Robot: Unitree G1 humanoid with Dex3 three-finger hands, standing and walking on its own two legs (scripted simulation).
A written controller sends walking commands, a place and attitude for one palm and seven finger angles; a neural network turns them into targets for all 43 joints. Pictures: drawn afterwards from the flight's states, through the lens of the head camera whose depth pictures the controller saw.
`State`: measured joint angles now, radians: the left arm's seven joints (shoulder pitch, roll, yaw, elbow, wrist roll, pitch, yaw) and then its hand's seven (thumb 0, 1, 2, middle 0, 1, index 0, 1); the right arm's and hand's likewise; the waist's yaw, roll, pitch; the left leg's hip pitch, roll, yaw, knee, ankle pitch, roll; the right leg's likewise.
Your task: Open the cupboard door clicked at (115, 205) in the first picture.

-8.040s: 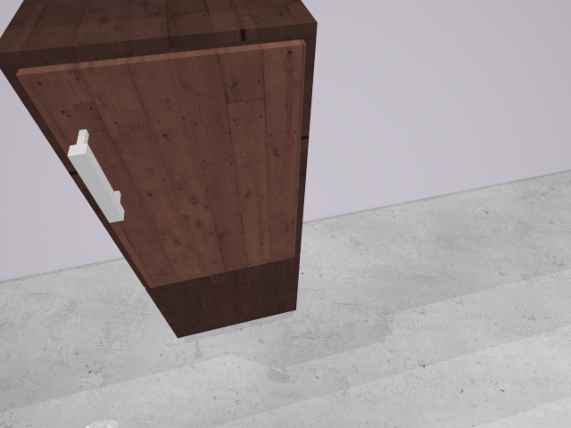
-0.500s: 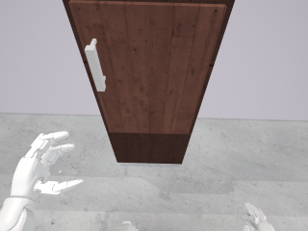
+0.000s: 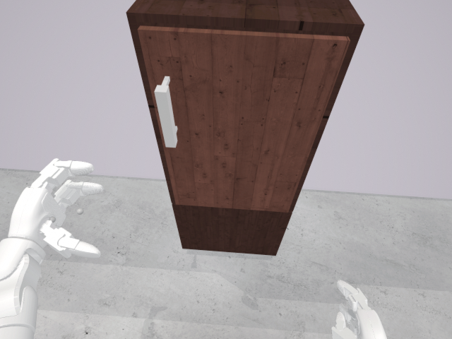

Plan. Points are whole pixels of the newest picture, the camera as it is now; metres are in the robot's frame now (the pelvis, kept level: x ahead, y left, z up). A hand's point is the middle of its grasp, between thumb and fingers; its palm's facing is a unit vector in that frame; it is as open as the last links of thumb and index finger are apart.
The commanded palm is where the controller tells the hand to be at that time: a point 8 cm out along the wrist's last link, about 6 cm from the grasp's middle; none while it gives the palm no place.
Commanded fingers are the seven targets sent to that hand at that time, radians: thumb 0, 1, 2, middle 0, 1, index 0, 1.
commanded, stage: raise the hand with hooked fingers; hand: left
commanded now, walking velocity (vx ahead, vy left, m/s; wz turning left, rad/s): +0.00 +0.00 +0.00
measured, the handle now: (169, 113) +0.55 +0.19 +0.09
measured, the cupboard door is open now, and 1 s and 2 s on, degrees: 0 0 0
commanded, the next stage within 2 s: move the hooked fingers beside the handle in 0.60 s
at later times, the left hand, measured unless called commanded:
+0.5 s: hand (89, 198) +0.30 +0.25 +0.11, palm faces +0.05 -1.00 -0.04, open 14.0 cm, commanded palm +0.27 +0.30 +0.11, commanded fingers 0.00 -0.50 0.30 -0.30 -1.20 -0.30 -1.20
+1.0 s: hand (102, 181) +0.33 +0.25 +0.11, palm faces +0.04 -1.00 -0.03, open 14.0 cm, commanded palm +0.31 +0.30 +0.11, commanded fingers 0.00 -0.50 0.30 -0.30 -1.20 -0.30 -1.20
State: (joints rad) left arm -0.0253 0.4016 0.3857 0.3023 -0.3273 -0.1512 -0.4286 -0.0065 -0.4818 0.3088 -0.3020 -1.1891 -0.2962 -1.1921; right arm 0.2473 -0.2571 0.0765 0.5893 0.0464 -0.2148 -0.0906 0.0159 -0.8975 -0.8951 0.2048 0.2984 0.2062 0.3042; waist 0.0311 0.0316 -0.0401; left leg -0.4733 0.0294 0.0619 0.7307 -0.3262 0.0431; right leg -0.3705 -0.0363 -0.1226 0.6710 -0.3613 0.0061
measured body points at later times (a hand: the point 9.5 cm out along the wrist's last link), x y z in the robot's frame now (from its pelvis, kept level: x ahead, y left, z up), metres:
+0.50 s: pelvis +0.00 -0.01 +0.01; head +0.02 -0.02 +0.46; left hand +0.29 +0.31 +0.11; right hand +0.15 -0.27 -0.08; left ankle +0.03 +0.09 -0.72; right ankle -0.01 -0.13 -0.72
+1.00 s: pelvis +0.00 -0.03 +0.00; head +0.02 -0.03 +0.45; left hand +0.32 +0.30 +0.11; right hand +0.14 -0.28 -0.09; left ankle +0.03 +0.09 -0.72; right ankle -0.01 -0.13 -0.72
